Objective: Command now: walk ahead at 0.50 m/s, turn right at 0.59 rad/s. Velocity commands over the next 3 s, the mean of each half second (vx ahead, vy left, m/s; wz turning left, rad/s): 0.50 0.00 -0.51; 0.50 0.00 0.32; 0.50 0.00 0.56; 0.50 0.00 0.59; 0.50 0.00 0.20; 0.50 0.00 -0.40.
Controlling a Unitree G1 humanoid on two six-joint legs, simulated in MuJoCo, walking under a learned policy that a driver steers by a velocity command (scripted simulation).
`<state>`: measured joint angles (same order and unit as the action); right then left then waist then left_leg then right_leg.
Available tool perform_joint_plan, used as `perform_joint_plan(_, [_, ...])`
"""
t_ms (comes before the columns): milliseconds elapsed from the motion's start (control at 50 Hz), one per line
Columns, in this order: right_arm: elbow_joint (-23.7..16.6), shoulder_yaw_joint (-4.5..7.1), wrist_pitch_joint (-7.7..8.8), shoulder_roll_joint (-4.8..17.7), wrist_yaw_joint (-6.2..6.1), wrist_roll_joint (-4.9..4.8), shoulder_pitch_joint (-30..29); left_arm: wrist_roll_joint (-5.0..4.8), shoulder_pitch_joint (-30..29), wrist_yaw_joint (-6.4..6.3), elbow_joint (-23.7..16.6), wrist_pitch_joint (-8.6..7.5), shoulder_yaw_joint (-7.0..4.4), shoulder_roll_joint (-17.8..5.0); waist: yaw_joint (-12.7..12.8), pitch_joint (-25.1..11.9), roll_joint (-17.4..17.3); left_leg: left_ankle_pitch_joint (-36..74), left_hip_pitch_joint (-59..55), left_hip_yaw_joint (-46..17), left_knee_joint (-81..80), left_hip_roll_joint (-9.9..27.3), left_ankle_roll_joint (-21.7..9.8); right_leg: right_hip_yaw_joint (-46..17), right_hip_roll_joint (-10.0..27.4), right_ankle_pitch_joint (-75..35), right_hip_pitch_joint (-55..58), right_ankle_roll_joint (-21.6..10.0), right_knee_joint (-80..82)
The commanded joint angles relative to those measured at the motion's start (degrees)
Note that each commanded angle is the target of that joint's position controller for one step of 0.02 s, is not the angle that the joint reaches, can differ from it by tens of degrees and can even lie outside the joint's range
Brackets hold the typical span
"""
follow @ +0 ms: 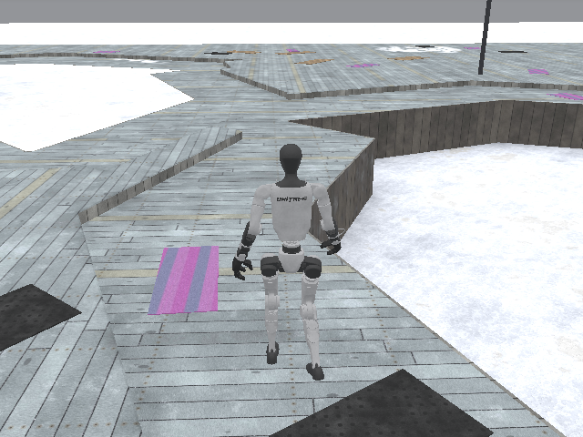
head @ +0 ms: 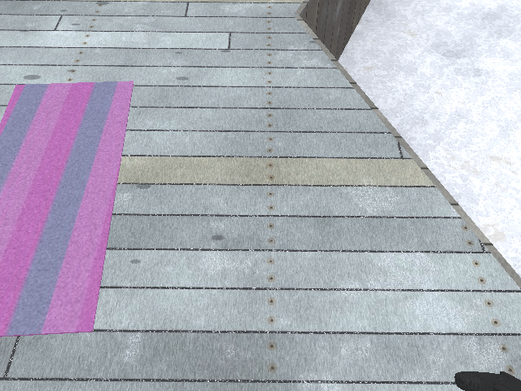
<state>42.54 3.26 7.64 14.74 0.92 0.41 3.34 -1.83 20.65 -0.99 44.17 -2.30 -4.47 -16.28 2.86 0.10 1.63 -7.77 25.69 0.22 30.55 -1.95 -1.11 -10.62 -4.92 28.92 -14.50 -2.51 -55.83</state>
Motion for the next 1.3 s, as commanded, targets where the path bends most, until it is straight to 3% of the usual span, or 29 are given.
perform_joint_plan(20, [-1.3,2.27,-0.87,7.2,-0.49,-0.13,10.8,0.23,-2.5,-0.15,-6.1,-0.73,-1.26,-8.1,-6.9,-5.8,-5.9,-14.7,-31.3,-28.6,-14.2,21.9,-9.5,1.9,7.0,-5.3,-30.4,1.1,-19.1])
perform_joint_plan(40, [-0.9,1.83,-1.22,5.9,-0.45,0.12,8.9,0.95,-4.8,0.01,-6.8,-0.66,-1.4,-7.3,-6.0,-2.0,-4.7,-8.7,-25.2,-22.8,-15.8,19.2,-8.7,2.3,8.5,-8.1,-29.0,1.0,-16.3])
perform_joint_plan(60, [-0.5,1.6,-1.13,5.7,-0.55,0.58,8.2,0.59,-4.1,0.38,-7.2,-0.45,-1.47,-6.2,-4.3,-1.2,-7.3,-5.1,-21.4,-19.1,-17.1,18.1,-8.5,2.4,10.2,-10.0,-26.3,1.0,-14.7])
perform_joint_plan(100, [0.3,1.64,-0.79,5.0,-0.39,0.13,8.4,0.17,-3.8,0.62,-7.2,0.23,-1.26,-4.1,-4.1,-0.7,-7.1,-0.8,-18.9,-12.3,-19.7,15.4,-8.1,4.1,10.9,-11.5,-24.5,0.9,-13.0])
perform_joint_plan(120, [0.8,2.06,-0.49,6.8,-0.38,0.07,8.5,-0.05,-4.0,0.66,-8.1,0.59,-1.07,-3.3,-3.3,-0.4,-8.7,0.5,-18.0,-11.3,-20.8,16.9,-9.3,4.1,11.6,-12.7,-25.3,1.3,-11.5])
perform_joint_plan(280, [3.1,2.9,-1.46,10.0,-1.13,-0.28,11.3,0.51,-14.8,2.46,-11.5,0.06,-0.13,-1.7,-6.6,2.0,-5.2,12.5,-22.9,3.8,-21.4,15.9,-7.8,8.1,11.3,-30.2,-26.7,1.7,9.3])
perform_joint_plan(380, [5.1,3.32,-3.05,12.0,-1.04,-1.65,15.5,0.39,-21.6,4.17,-14.8,-0.06,0.39,-0.9,-8.3,4.8,-4.9,17.6,-28.4,6.7,-19.1,18.7,-7.2,12.0,9.2,-25.6,-24.7,-0.7,17.9])
perform_joint_plan(420, [6.0,3.42,-3.57,13.3,-0.85,-2.36,15.9,0.84,-19.5,4.21,-15.0,-0.17,-0.29,-2.1,-5.3,3.1,-6.3,34.0,-29.7,7.2,-14.1,19.4,-7.2,13.9,5.7,-18.7,-17.9,-3.1,20.4])
perform_joint_plan(460, [6.7,2.93,-4.18,13.6,-1.09,-2.85,14.4,1.23,-5.3,3.57,-11.0,-0.23,-2.89,-6.7,3.8,-4.8,-6.1,45.0,-25.5,9.8,2.9,16.9,-5.4,16.1,1.8,-23.1,3.4,-6.2,27.1])
perform_joint_plan(480, [6.0,1.45,-3.96,10.2,-1.11,-2.14,14.6,1.53,4.3,2.49,-8.7,-0.09,-4.31,-10.8,7.8,-11.6,-2.1,28.3,-11.7,9.5,19.4,14.3,-3.3,6.3,9.8,-26.7,22.4,-9.2,25.1])
perform_joint_plan(500, [4.5,-1.11,-2.88,2.4,-0.2,-1.03,21.7,1.89,4.8,1.96,-8.3,-0.58,-4.42,-16.0,1.6,-19.6,12.1,-24.2,10.1,5.3,40.9,3.4,0.1,-23.2,27.6,-22.1,39.1,-18.7,29.0])
perform_joint_plan(520, [5.3,0.46,-1.44,8.9,0.24,-3.1,17.3,1.95,6.8,2.15,-8.8,-1.12,-3.3,-11.3,6.0,-24.3,6.3,-26.9,13.5,-6.5,47.9,2.7,-0.6,-30.1,29.2,-19.9,36.9,-19.0,34.5])
perform_joint_plan(540, [2.9,1.34,-1.15,10.8,0.37,-4.7,11.6,2.14,3.4,2.4,-7.8,-1.63,-2.42,-9.2,5.2,-14.4,5.6,-22.6,18.0,-6.0,48.4,5.2,-0.9,-18.9,26.9,-24.5,30.2,-15.9,35.4])
perform_joint_plan(580, [3.0,1.37,-1.63,9.3,-0.19,-2.66,9.5,1.87,-3.9,2.6,-7.2,-2.26,-1.34,-5.2,0.6,-5.8,2.5,-13.8,14.9,-5.2,40.8,9.4,-0.5,-6.2,21.9,-30.0,15.8,-11.8,38.3])
perform_joint_plan(620, [4.7,1.74,-3.62,7.9,-0.36,-2.77,13.1,2.45,-7.5,2.62,-7.0,-3.33,-0.98,-2.9,-2.8,-3.7,3.3,-8.7,9.0,-6.0,38.6,10.8,0.1,-0.4,19.8,-29.5,8.4,-10.7,43.3])
perform_joint_plan(700, [4.4,1.52,-5.5,5.0,-0.94,-2.5,11.5,2.92,-7.4,1.62,-4.5,-4.8,-1.78,-4.0,-3.9,0.6,1.1,-1.5,12.6,-7.4,32.8,10.3,2.0,8.2,19.4,-34.5,5.9,-10.1,47.7])
perform_joint_plan(800, [2.5,0.85,-5.15,3.1,0.32,-1.94,4.5,2.59,-6.2,0.5,-2.6,-4.43,-2.29,-5.2,-1.6,3.3,0.8,12.0,13.6,-4.2,17.3,9.2,1.6,17.3,17.9,-35.1,8.6,-7.5,48.6])
perform_joint_plan(900, [-2.0,0.19,-5.34,2.4,1.84,-1.86,-3.5,0.98,-2.1,0.13,-0.1,-2.85,-3.29,-7.4,1.1,6.1,0.1,7.4,16.9,0.3,9.3,8.2,-1.1,20.2,21.3,-40.6,17.7,-6.8,45.2])
perform_joint_plan(960, [-3.8,1.12,-5.77,4.2,2.4,-1.87,-2.1,0.04,-3.5,-0.23,-0.1,-1.76,-3.95,-9.7,-1.2,3.1,2.6,-0.8,10.6,5.0,7.5,4.2,-4.1,22.3,21.7,-60.9,21.2,-5.0,37.4])
perform_joint_plan(1000, [-2.2,3.3,-6.24,8.0,2.0,-2.2,8.0,-0.81,-5.7,-0.31,-0.3,-1.08,-4.15,-11.0,-7.6,-3.3,3.6,-2.5,-4.4,7.6,5.0,-0.5,-7.1,24.0,19.9,-72.9,19.4,-3.1,22.6])
perform_joint_plan(1020, [-0.1,5.34,-6.57,11.9,1.12,-2.2,17.1,-0.77,-6.0,-0.42,-0.5,-1.21,-3.62,-10.0,-12.1,-8.2,1.6,1.4,-20.0,4.9,1.4,-1.5,-9.4,24.7,17.2,-64.6,11.2,-0.7,8.7])
perform_joint_plan(1040, [0.5,6.78,-6.72,18.4,0.09,-2.23,20.7,2.02,-2.0,-0.13,-2.8,-1.93,-1.71,-3.5,-8.8,-12.7,-12.5,2.5,-40.2,-20.7,-0.2,13.0,-17.5,23.4,9.4,-18.8,-12.6,3.3,-13.3])
perform_joint_plan(1060, [-1.0,5.88,-5.48,18.0,0.96,-1.93,21.1,1.87,-2.3,0.44,-4.3,-3.92,-0.12,-1.5,-7.7,-22.3,-13.5,-9.1,-49.5,-47.6,-10.8,21.4,-25.1,8.9,1.4,6.7,-25.2,3.7,-24.5])
perform_joint_plan(1080, [-0.9,4.6,-4.65,13.4,1.43,-1.59,20.2,-0.33,-8.6,1.02,-5.0,-5.17,-1.18,-5.8,-10.0,-17.2,-6.7,-11.3,-46.6,-42.8,-14.3,20.2,-21.0,4.3,4.8,2.5,-31.0,2.2,-25.6])
perform_joint_plan(1100, [-0.9,3.92,-4.06,11.1,1.46,-1.9,17.2,-0.74,-10.8,1.02,-5.6,-5.84,-1.02,-5.8,-8.4,-10.1,-4.7,-9.0,-38.7,-34.7,-14.4,18.1,-18.6,5.0,7.3,-2.8,-31.8,1.0,-21.2])
perform_joint_plan(1120, [-1.5,3.11,-3.89,8.6,1.45,-2.09,13.1,0.84,-11.9,0.41,-4.8,-5.89,-1.2,-5.5,-5.9,-4.9,-0.4,-3.4,-30.0,-27.6,-14.9,15.0,-15.8,5.8,9.7,-6.6,-29.0,0.7,-16.3])
perform_joint_plan(1140, [-2.3,2.8,-3.64,7.7,1.16,-1.5,10.6,1.65,-10.5,0.11,-4.8,-5.53,-1.66,-6.1,-3.5,-3.9,-3.3,2.4,-24.1,-24.6,-15.4,14.0,-16.0,5.3,10.9,-9.2,-25.1,1.3,-12.8])
perform_joint_plan(1200, [-3.4,2.88,-3.21,8.0,0.24,-1.28,10.0,2.27,-9.4,0.02,-4.6,-3.74,-1.75,-5.2,-1.8,-3.2,-2.9,10.0,-17.2,-19.6,-17.6,11.4,-15.8,5.9,11.7,-12.4,-21.0,3.5,-6.5])
perform_joint_plan(1300, [-2.7,3.34,-3.68,10.0,-1.47,-1.59,13.8,2.58,-18.8,0.25,-7.6,-3.31,-0.31,-2.6,-4.9,-0.6,-5.6,11.6,-13.0,-13.7,-17.4,7.4,-12.6,7.4,8.7,-28.6,-21.0,6.3,12.2])
